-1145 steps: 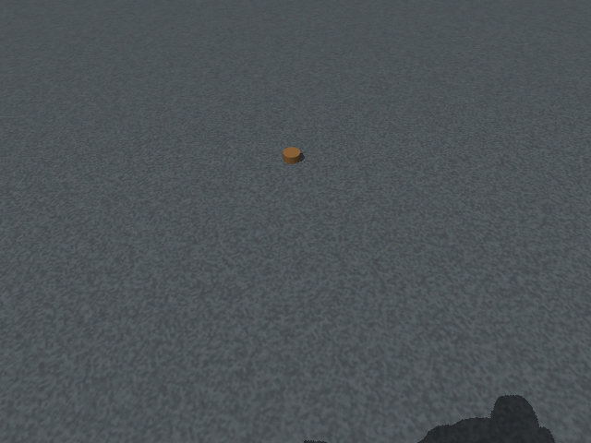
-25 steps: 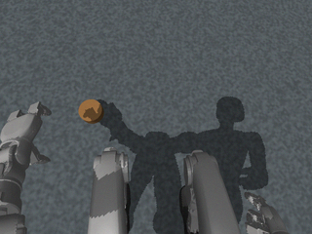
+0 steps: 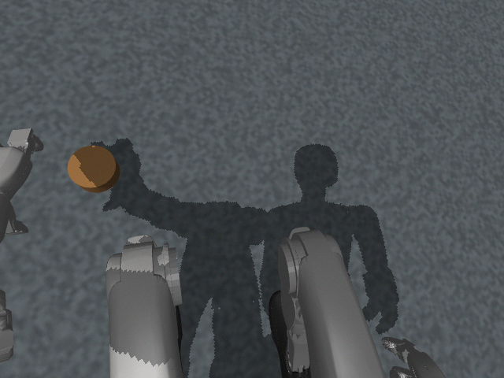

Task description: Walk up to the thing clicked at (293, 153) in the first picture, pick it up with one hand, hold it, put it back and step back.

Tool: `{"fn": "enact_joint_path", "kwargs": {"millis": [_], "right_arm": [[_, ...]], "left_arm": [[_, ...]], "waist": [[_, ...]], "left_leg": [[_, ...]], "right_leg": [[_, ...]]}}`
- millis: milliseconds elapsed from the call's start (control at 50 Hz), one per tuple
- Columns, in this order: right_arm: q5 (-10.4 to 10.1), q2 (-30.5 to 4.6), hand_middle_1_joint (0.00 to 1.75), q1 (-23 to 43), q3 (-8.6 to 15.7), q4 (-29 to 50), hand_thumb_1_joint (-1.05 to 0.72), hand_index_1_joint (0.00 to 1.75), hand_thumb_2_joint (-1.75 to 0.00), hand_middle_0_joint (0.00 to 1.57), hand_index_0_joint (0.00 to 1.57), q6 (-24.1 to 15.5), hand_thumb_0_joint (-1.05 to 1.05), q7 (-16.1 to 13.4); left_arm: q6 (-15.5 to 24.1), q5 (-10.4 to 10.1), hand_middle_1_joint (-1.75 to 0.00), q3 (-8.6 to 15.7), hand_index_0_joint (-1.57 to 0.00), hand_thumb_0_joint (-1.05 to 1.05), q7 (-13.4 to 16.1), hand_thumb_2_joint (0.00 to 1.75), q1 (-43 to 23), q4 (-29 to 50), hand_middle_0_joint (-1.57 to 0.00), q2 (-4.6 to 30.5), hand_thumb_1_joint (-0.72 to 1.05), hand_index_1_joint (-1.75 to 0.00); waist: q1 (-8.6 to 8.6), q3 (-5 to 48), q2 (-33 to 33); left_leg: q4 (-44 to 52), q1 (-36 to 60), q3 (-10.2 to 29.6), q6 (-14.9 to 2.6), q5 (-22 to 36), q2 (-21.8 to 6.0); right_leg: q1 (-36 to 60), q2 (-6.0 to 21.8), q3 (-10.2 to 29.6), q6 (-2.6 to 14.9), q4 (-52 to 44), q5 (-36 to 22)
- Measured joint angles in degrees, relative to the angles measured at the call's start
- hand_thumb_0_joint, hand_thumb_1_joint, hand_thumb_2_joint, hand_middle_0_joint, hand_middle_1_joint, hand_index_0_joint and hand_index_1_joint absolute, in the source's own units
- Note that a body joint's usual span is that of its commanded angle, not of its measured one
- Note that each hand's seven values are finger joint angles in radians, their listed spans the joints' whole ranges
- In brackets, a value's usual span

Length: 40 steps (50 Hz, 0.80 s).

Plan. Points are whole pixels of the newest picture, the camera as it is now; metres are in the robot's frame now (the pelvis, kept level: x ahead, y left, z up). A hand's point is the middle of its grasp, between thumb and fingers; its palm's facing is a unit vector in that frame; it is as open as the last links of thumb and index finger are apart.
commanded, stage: rise first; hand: left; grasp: from above
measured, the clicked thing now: (94, 169) +0.50 +0.32 -0.33
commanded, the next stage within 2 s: none
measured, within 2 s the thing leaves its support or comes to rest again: neither
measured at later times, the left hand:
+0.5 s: hand (36, 181) +0.43 +0.36 -0.19, palm faces -0.44 -0.11 -0.89, open 14.3 cm
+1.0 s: hand (45, 178) +0.44 +0.36 -0.21, palm faces -0.44 -0.11 -0.89, open 14.3 cm
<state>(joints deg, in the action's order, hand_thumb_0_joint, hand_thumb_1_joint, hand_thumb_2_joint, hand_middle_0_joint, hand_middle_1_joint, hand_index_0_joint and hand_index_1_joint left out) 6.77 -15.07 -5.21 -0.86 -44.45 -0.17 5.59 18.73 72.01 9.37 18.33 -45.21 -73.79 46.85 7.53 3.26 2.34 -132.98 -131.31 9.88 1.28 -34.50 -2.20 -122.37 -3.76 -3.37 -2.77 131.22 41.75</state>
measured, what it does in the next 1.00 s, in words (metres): stands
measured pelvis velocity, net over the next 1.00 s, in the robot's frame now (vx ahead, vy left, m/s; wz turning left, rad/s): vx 0.01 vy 0.00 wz -0.07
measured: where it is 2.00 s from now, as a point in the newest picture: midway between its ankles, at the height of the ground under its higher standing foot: (231, 359)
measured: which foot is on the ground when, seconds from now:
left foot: down 0.00-1.00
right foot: down 0.00-1.00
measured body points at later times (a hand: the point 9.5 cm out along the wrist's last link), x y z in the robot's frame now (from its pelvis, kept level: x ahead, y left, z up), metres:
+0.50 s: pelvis +0.01 +0.00 -0.03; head +0.25 +0.08 +0.34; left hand +0.45 +0.37 -0.14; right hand +0.10 -0.28 -0.14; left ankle +0.10 +0.14 -0.32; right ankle +0.09 -0.13 -0.32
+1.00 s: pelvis +0.01 +0.00 -0.03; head +0.26 +0.09 +0.33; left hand +0.46 +0.36 -0.16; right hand +0.10 -0.28 -0.14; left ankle +0.10 +0.14 -0.32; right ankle +0.09 -0.13 -0.32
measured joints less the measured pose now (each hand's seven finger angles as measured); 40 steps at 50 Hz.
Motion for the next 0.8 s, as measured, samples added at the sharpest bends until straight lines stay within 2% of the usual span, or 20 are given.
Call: {"fn": "enact_joint_path", "kwargs": {"millis": [120,500,800], "right_arm": [[1.0,0.5,0.3,0.9,-0.7,0.3,-0.9,0.3,-0.9,0.2,0.21,0.3,0.0,0.5],[3.5,0.2,0.3,2.6,-3.3,0.7,-0.9,0.3,-0.9,0.2,0.21,0.6,0.0,1.4],[4.3,0.0,0.3,1.9,-4.7,0.5,-0.9,0.3,-0.9,0.2,0.2,0.9,0.0,1.8]], "left_arm": [[0.4,1.0,-1.0,0.6,-0.07,0.0,1.2,1.02,-1.2,-1.7,-0.07,1.1,-0.55,-1.01],[0.5,0.7,-1.02,3.1,-0.07,0.0,3.2,1.02,-3.6,-6.1,-0.07,4.2,-0.57,-1.03],[0.4,0.9,-1.02,3.1,-0.07,0.0,3.4,1.03,-3.7,-6.4,-0.07,5.7,-0.57,-1.03]], "waist": [[0.65,-0.5,0.5],[2.32,-3.1,1.4],[3.38,-4.1,2.2]], "left_leg": [[-1.8,-1.1,0.6,0.17,-1.1,-0.2],[-5.8,-3.1,2.7,1.29,-2.7,-0.7],[-7.7,-3.7,3.6,1.29,-3.6,-0.6]], "right_leg": [[-1.0,-0.4,-0.3,-0.23,1.4,0.8],[-3.7,-1.7,-1.5,-0.43,4.9,1.4],[-3.7,-2.0,-2.2,-0.48,6.0,2.1]]}}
